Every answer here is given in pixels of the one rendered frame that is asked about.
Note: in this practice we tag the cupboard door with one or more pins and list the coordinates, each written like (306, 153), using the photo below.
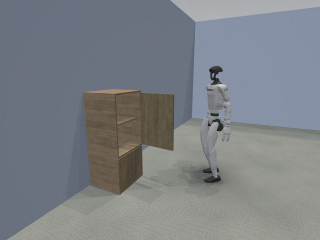
(157, 120)

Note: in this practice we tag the robot thigh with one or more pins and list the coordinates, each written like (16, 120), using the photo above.
(204, 132)
(212, 135)

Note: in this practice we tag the robot left thigh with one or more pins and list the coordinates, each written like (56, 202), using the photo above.
(212, 135)

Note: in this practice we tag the left robot hand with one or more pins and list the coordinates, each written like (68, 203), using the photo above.
(226, 130)

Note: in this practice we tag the robot right forearm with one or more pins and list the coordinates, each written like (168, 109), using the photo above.
(208, 113)

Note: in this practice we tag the robot left upper arm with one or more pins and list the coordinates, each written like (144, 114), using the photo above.
(223, 89)

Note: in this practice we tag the robot right thigh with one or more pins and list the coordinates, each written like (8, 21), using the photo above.
(204, 132)

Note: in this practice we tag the robot left forearm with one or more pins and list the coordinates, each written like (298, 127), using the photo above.
(227, 115)

